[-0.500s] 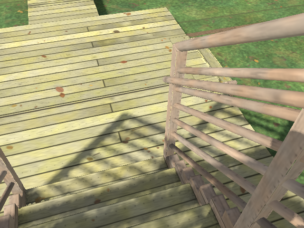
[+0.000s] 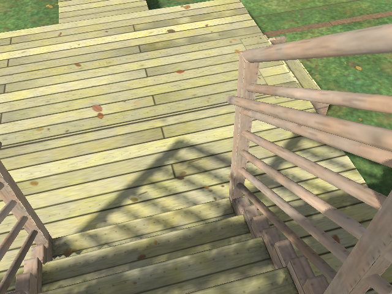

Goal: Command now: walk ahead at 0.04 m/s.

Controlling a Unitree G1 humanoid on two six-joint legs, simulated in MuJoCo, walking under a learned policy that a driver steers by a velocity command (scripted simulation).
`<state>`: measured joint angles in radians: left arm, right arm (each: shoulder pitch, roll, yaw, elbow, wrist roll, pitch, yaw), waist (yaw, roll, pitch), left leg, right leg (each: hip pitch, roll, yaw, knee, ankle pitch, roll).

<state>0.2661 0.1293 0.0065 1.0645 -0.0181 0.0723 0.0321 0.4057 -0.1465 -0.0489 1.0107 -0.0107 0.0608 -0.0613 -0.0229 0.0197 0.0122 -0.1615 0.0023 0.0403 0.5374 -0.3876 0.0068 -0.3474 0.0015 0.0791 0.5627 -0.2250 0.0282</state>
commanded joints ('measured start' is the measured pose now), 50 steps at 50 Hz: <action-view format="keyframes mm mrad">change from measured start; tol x64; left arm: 1 -3 95 18 -26 -20 -15 10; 50 -101 108 39 -252 28 -153 -49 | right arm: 1 176 -17 -3 19 -6 9 4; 50 50 -121 -20 -38 24 -145 -17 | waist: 1 -22 -80 14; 50 110 -4 16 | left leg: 1 -13 -7 -36 -137 51 19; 12 340 351 -427 -41 292 256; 23 -911 -31 -239 1122 -220 100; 36 433 80 -25 137 556 219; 43 -492 312 -908 30 343 323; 50 -808 -43 -414 401 -108 209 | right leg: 1 66 -38 116 -209 -36 -78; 12 -711 -101 9 508 -234 -62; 24 308 -332 473 87 -390 -174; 32 -548 -192 -66 261 -383 -65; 38 -928 43 -147 1781 -517 -72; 50 158 37 -73 372 816 -8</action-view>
